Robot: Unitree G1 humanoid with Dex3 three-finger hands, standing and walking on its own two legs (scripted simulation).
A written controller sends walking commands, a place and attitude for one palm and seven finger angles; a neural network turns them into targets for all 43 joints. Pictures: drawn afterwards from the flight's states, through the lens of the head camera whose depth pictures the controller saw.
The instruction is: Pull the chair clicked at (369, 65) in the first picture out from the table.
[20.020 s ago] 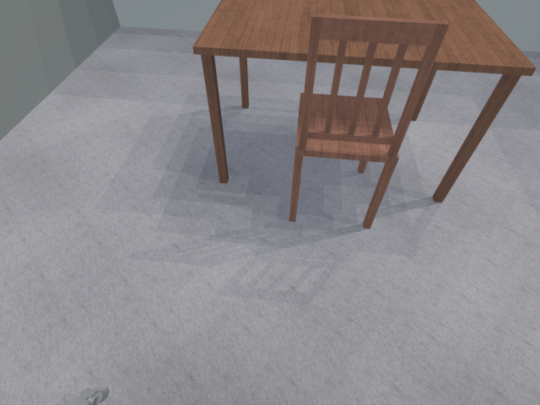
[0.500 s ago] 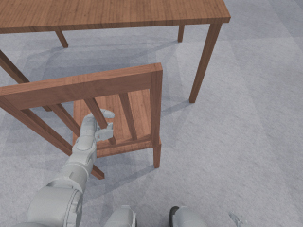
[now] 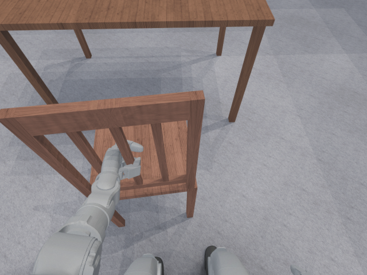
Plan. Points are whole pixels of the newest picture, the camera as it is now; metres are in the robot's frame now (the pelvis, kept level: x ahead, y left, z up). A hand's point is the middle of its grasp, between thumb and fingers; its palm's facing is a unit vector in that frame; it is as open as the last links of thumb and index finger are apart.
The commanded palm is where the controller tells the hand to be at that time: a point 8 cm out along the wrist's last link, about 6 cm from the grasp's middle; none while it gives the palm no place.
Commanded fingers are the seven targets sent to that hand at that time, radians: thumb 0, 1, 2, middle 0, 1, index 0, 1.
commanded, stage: step backward, pulling the chair out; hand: left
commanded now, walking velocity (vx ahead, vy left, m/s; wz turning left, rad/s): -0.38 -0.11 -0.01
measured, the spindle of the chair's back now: (129, 159) +0.39 +0.14 -0.06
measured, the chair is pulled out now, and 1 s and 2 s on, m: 0.43 0.61 0.61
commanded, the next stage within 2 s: stop walking, hand still on the chair in 0.42 s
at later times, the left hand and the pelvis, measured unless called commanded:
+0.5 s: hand (126, 206) +0.27 +0.13 -0.05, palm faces -0.02 -0.98 -0.17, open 5.4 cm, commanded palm +0.28 +0.19 -0.05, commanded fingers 0.00 0.90 0.90 -0.50 -1.45 -0.50 -1.45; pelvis -0.08 +0.01 +0.00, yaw +0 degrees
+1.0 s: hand (124, 246) +0.19 +0.13 -0.05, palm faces -0.01 -0.98 -0.19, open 5.4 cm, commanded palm +0.17 +0.18 -0.04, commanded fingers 0.00 0.90 0.90 -0.50 -1.45 -0.50 -1.45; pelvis -0.08 +0.00 +0.02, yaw -2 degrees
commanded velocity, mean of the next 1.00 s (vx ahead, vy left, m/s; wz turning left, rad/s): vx -0.11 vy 0.00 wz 0.00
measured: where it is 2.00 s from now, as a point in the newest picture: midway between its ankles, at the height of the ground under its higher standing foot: outside the picture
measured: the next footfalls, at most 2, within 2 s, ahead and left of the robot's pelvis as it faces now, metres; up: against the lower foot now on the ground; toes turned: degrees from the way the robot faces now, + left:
right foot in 0.10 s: +0.10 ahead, -0.14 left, +0.00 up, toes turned -2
left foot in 0.40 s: -0.01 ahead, +0.13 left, +0.00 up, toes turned +2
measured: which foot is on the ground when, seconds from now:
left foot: down 0.00-0.22, up 0.24-0.38, down 0.40-1.00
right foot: down 0.00-0.00, up 0.02-0.08, down 0.10-0.42, up 0.44-0.56, down 0.58-1.00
